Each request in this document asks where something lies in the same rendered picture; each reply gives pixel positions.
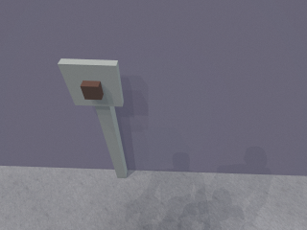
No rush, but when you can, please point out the panel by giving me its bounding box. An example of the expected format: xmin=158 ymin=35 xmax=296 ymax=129
xmin=58 ymin=58 xmax=128 ymax=178

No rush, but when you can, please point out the button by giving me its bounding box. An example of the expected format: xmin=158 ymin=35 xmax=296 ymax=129
xmin=81 ymin=80 xmax=104 ymax=100

